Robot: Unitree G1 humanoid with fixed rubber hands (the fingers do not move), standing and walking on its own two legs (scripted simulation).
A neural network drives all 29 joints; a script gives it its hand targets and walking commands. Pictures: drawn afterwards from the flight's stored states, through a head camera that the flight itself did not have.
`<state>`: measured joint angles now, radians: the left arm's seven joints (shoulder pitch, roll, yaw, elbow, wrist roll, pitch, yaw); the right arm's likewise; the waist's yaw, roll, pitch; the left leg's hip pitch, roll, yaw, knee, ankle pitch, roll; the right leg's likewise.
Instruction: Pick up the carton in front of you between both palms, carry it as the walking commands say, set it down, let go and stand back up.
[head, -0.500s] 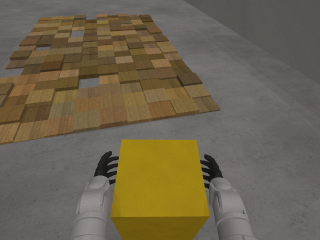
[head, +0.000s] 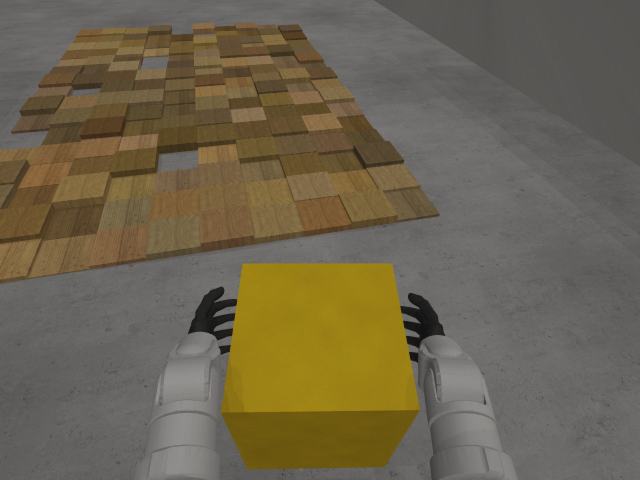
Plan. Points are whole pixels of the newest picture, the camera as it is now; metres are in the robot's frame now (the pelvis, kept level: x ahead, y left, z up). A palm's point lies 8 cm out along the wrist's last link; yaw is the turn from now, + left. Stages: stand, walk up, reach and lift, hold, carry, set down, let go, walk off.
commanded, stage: reach and lift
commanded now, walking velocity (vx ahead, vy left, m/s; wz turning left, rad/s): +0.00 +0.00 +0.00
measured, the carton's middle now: (317, 370) +0.31 +0.00 -0.05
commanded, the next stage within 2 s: hold in 0.50 s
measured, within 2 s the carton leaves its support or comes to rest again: neither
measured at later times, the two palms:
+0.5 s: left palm (201, 336) +0.31 +0.15 +0.05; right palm (431, 341) +0.30 -0.15 +0.04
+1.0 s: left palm (197, 335) +0.30 +0.15 +0.06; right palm (435, 338) +0.29 -0.15 +0.05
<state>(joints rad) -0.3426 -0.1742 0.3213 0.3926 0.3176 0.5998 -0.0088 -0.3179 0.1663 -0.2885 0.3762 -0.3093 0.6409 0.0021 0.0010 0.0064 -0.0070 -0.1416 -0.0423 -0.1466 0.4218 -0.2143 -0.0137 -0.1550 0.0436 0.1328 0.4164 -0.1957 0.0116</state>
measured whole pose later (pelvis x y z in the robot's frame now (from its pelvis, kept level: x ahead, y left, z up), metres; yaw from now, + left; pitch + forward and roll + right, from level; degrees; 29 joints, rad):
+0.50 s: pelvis +0.01 +0.00 +0.00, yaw +0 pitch -5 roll +0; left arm -0.28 -0.16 0.25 0.31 0.29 0.68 0.00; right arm -0.26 0.15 -0.22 0.30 -0.28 0.71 -0.01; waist 0.00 0.00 -0.02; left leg -0.06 -0.04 -0.14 0.35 -0.20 -0.01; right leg -0.08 0.04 0.13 0.35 -0.19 0.01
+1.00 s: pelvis +0.00 +0.00 +0.00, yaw +0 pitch -7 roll +0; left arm -0.33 -0.17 0.29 0.29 0.31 0.73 -0.01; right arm -0.31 0.16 -0.25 0.28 -0.30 0.77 0.00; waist 0.00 0.01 0.00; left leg -0.04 -0.04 -0.14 0.36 -0.19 -0.01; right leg -0.05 0.04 0.12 0.36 -0.18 0.01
